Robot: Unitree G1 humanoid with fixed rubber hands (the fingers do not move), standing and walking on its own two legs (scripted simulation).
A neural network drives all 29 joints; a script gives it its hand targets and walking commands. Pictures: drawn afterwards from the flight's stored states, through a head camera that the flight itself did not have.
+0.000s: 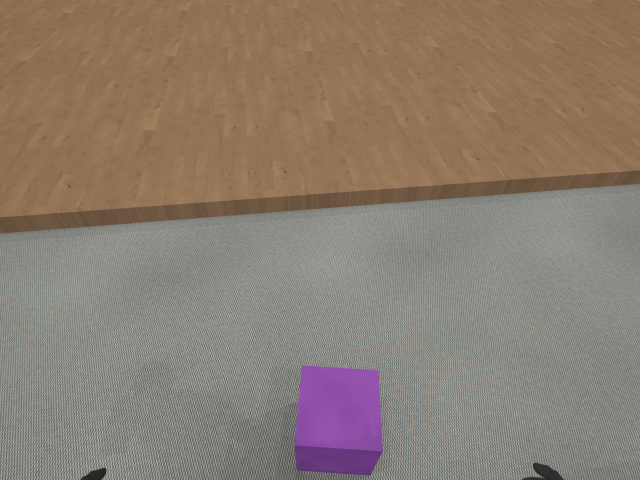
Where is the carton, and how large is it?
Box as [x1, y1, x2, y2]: [294, 365, 382, 474]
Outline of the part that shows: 302,365 294,445 297,469 370,474 382,451 378,370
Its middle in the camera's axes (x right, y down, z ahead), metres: +0.05 +0.51 +1.07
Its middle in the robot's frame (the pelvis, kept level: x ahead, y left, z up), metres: +0.40 -0.06 -0.66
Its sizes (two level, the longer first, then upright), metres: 0.210 0.200 0.250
